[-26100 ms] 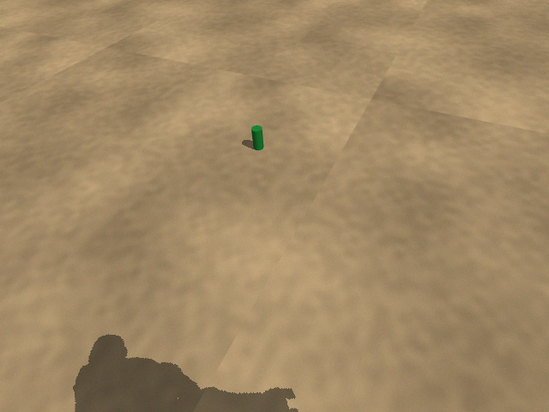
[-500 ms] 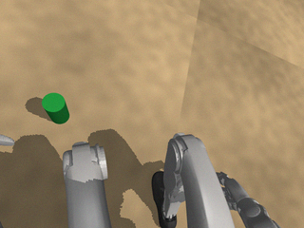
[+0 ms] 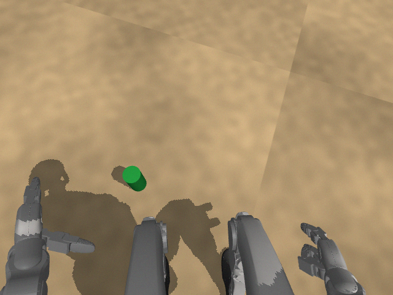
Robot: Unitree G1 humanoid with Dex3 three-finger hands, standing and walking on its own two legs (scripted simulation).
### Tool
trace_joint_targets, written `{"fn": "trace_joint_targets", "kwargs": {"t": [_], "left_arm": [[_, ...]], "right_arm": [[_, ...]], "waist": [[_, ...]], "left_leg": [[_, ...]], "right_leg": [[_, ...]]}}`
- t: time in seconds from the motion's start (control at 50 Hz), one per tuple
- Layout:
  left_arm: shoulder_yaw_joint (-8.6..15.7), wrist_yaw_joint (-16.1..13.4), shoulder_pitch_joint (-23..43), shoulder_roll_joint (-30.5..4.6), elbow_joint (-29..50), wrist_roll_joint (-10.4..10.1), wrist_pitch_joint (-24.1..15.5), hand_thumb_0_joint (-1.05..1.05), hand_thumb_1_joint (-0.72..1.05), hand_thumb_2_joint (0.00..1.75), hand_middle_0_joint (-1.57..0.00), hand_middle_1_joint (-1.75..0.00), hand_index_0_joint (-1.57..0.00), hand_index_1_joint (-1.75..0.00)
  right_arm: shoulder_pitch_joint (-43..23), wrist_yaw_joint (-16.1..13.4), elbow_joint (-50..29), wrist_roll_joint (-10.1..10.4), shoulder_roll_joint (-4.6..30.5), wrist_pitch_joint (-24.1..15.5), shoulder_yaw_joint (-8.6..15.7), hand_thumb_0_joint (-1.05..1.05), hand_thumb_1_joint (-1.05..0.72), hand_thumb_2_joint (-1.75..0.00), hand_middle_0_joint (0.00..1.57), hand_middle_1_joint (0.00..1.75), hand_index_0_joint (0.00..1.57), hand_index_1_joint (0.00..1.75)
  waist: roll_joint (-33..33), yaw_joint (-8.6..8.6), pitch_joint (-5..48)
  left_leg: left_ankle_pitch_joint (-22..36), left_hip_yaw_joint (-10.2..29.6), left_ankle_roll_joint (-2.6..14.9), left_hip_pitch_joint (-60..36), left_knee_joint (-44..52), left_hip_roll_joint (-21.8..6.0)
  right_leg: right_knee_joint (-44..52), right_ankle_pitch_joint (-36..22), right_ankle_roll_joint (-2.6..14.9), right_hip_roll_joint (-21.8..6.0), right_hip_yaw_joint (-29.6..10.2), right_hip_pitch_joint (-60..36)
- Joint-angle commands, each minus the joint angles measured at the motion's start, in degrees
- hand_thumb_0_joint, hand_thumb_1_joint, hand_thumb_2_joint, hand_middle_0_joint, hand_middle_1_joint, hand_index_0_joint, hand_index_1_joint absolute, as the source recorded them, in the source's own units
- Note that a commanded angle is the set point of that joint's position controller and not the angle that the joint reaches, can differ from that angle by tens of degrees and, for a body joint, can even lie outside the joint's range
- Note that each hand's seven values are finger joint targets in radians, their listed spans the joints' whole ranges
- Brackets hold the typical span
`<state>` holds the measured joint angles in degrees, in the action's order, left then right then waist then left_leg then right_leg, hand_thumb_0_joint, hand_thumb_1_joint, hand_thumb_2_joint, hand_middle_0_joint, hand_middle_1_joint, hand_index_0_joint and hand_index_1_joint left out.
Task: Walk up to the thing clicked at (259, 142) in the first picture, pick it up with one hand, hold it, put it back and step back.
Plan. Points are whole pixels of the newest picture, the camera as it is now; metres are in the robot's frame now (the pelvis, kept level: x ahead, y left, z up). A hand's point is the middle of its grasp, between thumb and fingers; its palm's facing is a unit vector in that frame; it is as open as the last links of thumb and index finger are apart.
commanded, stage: home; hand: left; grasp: from the side
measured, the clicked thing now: (135, 179) +0.47 +0.23 -0.47
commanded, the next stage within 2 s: none
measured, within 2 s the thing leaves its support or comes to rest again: neither
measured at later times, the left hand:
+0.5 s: hand (46, 243) +0.24 +0.21 +0.10, palm faces +0.15 -0.93 -0.33, open 17.5 cm
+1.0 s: hand (48, 251) +0.23 +0.19 +0.13, palm faces +0.15 -0.94 -0.30, open 17.7 cm
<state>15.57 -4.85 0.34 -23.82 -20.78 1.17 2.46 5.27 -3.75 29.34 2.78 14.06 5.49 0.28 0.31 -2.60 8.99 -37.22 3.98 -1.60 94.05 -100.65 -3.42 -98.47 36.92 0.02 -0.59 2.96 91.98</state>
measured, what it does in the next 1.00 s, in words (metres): rises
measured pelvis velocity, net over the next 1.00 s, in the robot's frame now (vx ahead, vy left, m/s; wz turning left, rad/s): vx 0.07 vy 0.00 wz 0.05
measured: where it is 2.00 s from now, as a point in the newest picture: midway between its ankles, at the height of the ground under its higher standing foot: outside the picture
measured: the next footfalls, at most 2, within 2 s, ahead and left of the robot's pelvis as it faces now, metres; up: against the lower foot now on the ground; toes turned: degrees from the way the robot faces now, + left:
none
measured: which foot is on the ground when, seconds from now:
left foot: down 0.00-1.00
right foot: down 0.00-1.00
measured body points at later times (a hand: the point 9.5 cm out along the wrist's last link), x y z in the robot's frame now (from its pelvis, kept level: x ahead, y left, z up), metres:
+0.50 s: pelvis +0.06 +0.01 +0.17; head +0.10 +0.02 +0.62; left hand +0.23 +0.26 +0.13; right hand +0.22 -0.23 +0.09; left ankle +0.06 +0.13 -0.50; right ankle +0.07 -0.12 -0.50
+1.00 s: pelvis +0.07 +0.00 +0.18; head +0.09 +0.00 +0.63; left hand +0.22 +0.24 +0.15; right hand +0.25 -0.23 +0.11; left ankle +0.06 +0.13 -0.50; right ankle +0.07 -0.12 -0.50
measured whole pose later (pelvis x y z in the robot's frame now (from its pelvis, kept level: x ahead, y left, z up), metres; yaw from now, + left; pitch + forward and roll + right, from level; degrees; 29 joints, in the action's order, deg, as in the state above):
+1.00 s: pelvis +0.07 +0.00 +0.18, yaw +3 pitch +9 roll -2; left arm -0.6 -8.4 -27.0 -11.2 1.2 -0.3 15.8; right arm 15.4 -10.4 28.1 0.4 12.2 -6.1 -1.3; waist 2.3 -1.5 6.6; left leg -28.1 1.8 -1.5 36.5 -56.0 -3.0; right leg -53.4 27.8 -0.6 -0.9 3.2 34.0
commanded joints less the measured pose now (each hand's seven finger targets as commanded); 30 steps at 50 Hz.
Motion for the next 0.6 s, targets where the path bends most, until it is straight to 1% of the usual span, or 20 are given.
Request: {"fn": "trace_joint_targets", "kwargs": {"t": [0.0, 0.04, 0.08, 0.1, 0.12, 0.14, 0.16, 0.18, 0.22, 0.24, 0.28, 0.34, 0.36, 0.38, 0.4, 0.42, 0.44, 0.48, 0.5, 0.58], "left_arm": [[1.5, -2.8, -0.5, -9.0, 9.2, -0.3, 0.3, 0.0, -0.53, 0.07, -0.05, -0.06, -0.05, -0.06], [-0.3, -3.3, -2.3, -6.7, 9.1, -0.6, 1.5, 0.0, -0.52, 0.07, -0.05, -0.06, -0.05, -0.06], [-1.2, -4.0, -3.8, -6.0, 10.7, -0.7, 2.7, 0.0, -0.53, 0.07, -0.05, -0.06, -0.05, -0.06], [-1.5, -4.3, -5.0, -5.9, 11.3, -0.7, 3.4, 0.0, -0.53, 0.07, -0.05, -0.06, -0.05, -0.06], [-2.6, -4.6, -5.9, -4.8, 12.2, -0.9, 4.0, 0.0, -0.54, 0.06, -0.05, -0.06, -0.05, -0.06], [-3.6, -4.9, -6.3, -3.9, 13.0, -0.9, 4.6, 0.0, -0.54, 0.06, -0.05, -0.05, -0.05, -0.05], [-3.3, -5.3, -7.9, -3.9, 14.5, -1.0, 5.3, 0.0, -0.54, 0.06, -0.05, -0.06, -0.05, -0.06], [-3.8, -5.5, -8.9, -3.6, 14.6, -1.0, 6.0, 0.0, -0.52, 0.07, -0.05, -0.06, -0.05, -0.06], [-6.2, -5.9, -10.6, -1.3, 16.8, -1.0, 7.1, 0.0, -0.55, 0.06, -0.05, -0.05, -0.05, -0.05], [-6.1, -6.1, -11.6, -1.2, 18.3, -1.1, 7.6, 0.0, -0.54, 0.06, -0.05, -0.06, -0.05, -0.06], [-6.9, -6.5, -15.0, -0.3, 20.2, -1.2, 8.7, 0.0, -0.56, 0.05, -0.05, -0.05, -0.05, -0.05], [-10.1, -6.8, -18.2, 2.5, 23.9, -1.5, 10.2, 0.0, -0.55, 0.06, -0.05, -0.05, -0.05, -0.05], [-10.8, -6.9, -19.5, 3.4, 25.1, -1.6, 10.5, 0.0, -0.56, 0.05, -0.05, -0.05, -0.05, -0.05], [-11.0, -6.9, -20.4, 3.2, 27.3, -1.6, 10.9, 0.0, -0.6, 0.03, -0.05, -0.05, -0.04, -0.05], [-11.5, -6.9, -22.2, 3.8, 28.5, -1.6, 11.2, 0.0, -0.57, 0.04, -0.05, -0.05, -0.05, -0.05], [-12.7, -6.8, -23.1, 4.5, 30.0, -1.7, 11.5, 0.0, -0.59, 0.03, -0.05, -0.05, -0.05, -0.05], [-12.6, -6.9, -24.4, 4.5, 31.3, -1.7, 11.8, 0.0, -0.58, 0.04, -0.05, -0.05, -0.05, -0.05], [-13.7, -6.6, -26.5, 5.8, 31.4, -1.7, 12.1, 0.0, -0.59, 0.03, -0.05, -0.05, -0.04, -0.05], [-13.4, -6.4, -26.3, 5.5, 32.4, -1.7, 12.2, 0.0, -0.59, 0.03, -0.05, -0.05, -0.05, -0.05], [-13.8, -5.6, -28.3, 6.2, 33.8, -1.6, 11.7, 0.0, -0.6, 0.03, -0.04, -0.04, -0.04, -0.05]], "right_arm": [[5.9, -2.4, -5.5, -0.2, 8.1, -3.9, 3.4, 0.0, -0.9, -0.9, 0.2, 0.3, 0.2, 0.3], [5.9, -2.8, -5.7, 0.0, 7.8, -4.8, 3.1, 0.0, -0.9, -0.9, 0.2, 0.3, 0.2, 0.3], [6.1, -3.4, -6.2, 0.0, 7.6, -5.8, 3.0, 0.0, -0.9, -0.9, 0.2, 0.3, 0.2, 0.3], [6.5, -3.8, -6.5, 0.1, 7.4, -6.2, 3.0, 0.0, -0.9, -0.9, 0.2, 0.3, 0.2, 0.3], [6.5, -4.0, -6.6, 0.1, 7.4, -6.6, 2.8, 0.0, -0.9, -0.9, 0.2, 0.3, 0.2, 0.3], [6.6, -4.3, -6.6, 0.1, 7.2, -7.0, 2.8, 0.0, -0.9, -0.9, 0.2, 0.3, 0.2, 0.3], [7.1, -4.6, -7.0, 0.1, 7.0, -7.3, 2.7, 0.0, -0.9, -0.9, 0.2, 0.3, 0.2, 0.3], [7.4, -5.0, -6.9, 0.1, 6.8, -7.7, 2.4, 0.0, -0.9, -0.9, 0.2, 0.3, 0.2, 0.3], [7.7, -5.6, -7.0, 0.0, 6.4, -8.1, 2.2, 0.0, -0.9, -0.9, 0.2, 0.3, 0.2, 0.3], [8.1, -5.9, -7.3, -0.1, 6.3, -8.3, 2.1, 0.0, -0.9, -0.9, 0.2, 0.3, 0.2, 0.3], [8.4, -6.4, -7.7, -0.2, 5.9, -8.7, 2.0, 0.0, -0.9, -0.9, 0.2, 0.3, 0.2, 0.3], [8.8, -7.1, -9.0, -0.5, 5.3, -9.3, 1.5, 0.0, -0.9, -0.9, 0.2, 0.3, 0.2, 0.3], [8.9, -7.3, -9.0, -0.6, 5.0, -9.6, 1.4, 0.0, -0.9, -0.9, 0.2, 0.3, 0.2, 0.3], [8.8, -7.5, -9.3, -0.6, 5.2, -9.9, 1.5, 0.0, -0.9, -0.9, 0.2, 0.3, 0.2, 0.3], [8.8, -7.7, -9.8, -0.6, 5.0, -10.2, 1.4, 0.0, -0.9, -0.9, 0.2, 0.3, 0.2, 0.3], [8.5, -7.7, -10.1, -0.7, 4.8, -10.4, 1.2, 0.0, -0.9, -0.9, 0.2, 0.3, 0.2, 0.3], [8.2, -7.8, -10.6, -0.7, 4.6, -10.8, 1.1, 0.0, -0.9, -0.9, 0.2, 0.3, 0.2, 0.3], [8.1, -7.9, -10.9, -1.1, 4.4, -11.3, 0.9, 0.0, -0.9, -0.9, 0.2, 0.3, 0.2, 0.3], [7.9, -7.9, -11.3, -1.1, 4.5, -11.5, 0.9, 0.0, -0.9, -0.9, 0.2, 0.3, 0.2, 0.3], [7.8, -7.7, -11.8, -1.4, 4.7, -12.5, 1.0, 0.0, -0.9, -0.9, 0.2, 0.3, 0.2, 0.3]], "waist": [[4.7, -0.23, 25.5], [3.4, -0.46, 23.3], [4.0, 0.26, 21.9], [3.8, 0.07, 21.9], [2.9, 0.18, 20.9], [3.6, -0.3, 19.7], [3.5, 0.15, 19.8], [2.9, 0.12, 18.9], [3.4, -0.22, 17.1], [4.0, 0.11, 16.3], [4.7, 0.27, 15.4], [4.9, 0.09, 11.6], [5.3, 0.14, 11.0], [6.0, 0.51, 10.1], [5.2, 0.46, 9.8], [4.2, 0.54, 8.6], [4.1, 0.82, 7.5], [2.3, 0.59, 4.0], [1.6, 0.73, 2.9], [0.7, 0.71, 0.9]], "left_leg": [[13.8, -2.8, 3.16, -27.9, 18.7, 1.8], [12.6, -2.7, 3.05, -30.2, 22.4, 2.0], [12.4, -2.8, 2.69, -33.9, 26.2, 2.0], [13.2, -2.9, 2.65, -35.5, 27.6, 2.1], [13.4, -3.0, 2.54, -37.2, 29.3, 2.3], [14.1, -3.0, 2.48, -38.6, 30.9, 2.2], [15.3, -3.2, 2.44, -41.0, 32.1, 2.3], [16.4, -3.3, 2.5, -42.1, 33.3, 2.4], [18.2, -3.5, 2.29, -45.9, 36.2, 2.5], [19.3, -3.5, 2.21, -47.6, 37.6, 2.5], [21.3, -3.4, 1.92, -51.1, 40.5, 2.5], [20.1, -3.8, 1.87, -54.3, 45.0, 2.8], [20.2, -3.5, 1.7, -55.7, 46.4, 2.6], [21.0, -3.5, 1.64, -56.8, 47.3, 2.6], [21.4, -3.3, 1.6, -57.7, 48.1, 2.5], [21.4, -3.2, 1.61, -57.9, 48.9, 2.4], [21.3, -2.9, 1.61, -58.4, 49.7, 2.4], [20.6, -2.4, 1.65, -58.4, 51.3, 2.1], [19.8, -2.3, 1.72, -58.3, 52.0, 2.1], [19.8, -2.5, 1.57, -59.5, 53.7, 2.1]], "right_leg": [[21.3, -14.8, 0.91, 1.2, -2.0, -26.3], [24.8, -13.7, 0.87, 1.0, -1.8, -29.5], [28.2, -13.0, 0.99, 0.9, -1.8, -32.5], [30.2, -13.8, 0.8, 0.7, -2.2, -34.9], [31.8, -14.0, 0.76, 0.6, -2.0, -36.7], [33.2, -14.8, 0.72, 0.6, -1.9, -38.1], [34.9, -16.2, 0.59, 0.5, -2.1, -40.7], [36.4, -17.4, 0.46, 0.4, -2.1, -42.5], [38.5, -19.5, 0.49, 0.5, -1.5, -44.7], [39.7, -20.3, 0.49, 0.5, -1.2, -46.4], [41.8, -21.7, 0.51, 0.8, -0.6, -49.2], [45.8, -20.8, 0.45, 0.9, 0.0, -52.2], [46.6, -20.7, 0.56, 1.2, 0.4, -53.1], [47.3, -21.3, 0.55, 1.2, 0.5, -53.8], [47.8, -21.4, 0.56, 1.4, 0.9, -54.6], [48.5, -21.4, 0.48, 1.5, 1.2, -55.3], [49.1, -21.2, 0.51, 1.6, 1.4, -55.7], [50.3, -20.2, 0.43, 2.0, 2.2, -55.8], [50.9, -19.6, 0.3, 2.0, 2.2, -56.3], [52.1, -19.2, 0.18, 2.2, 2.4, -57.3]]}}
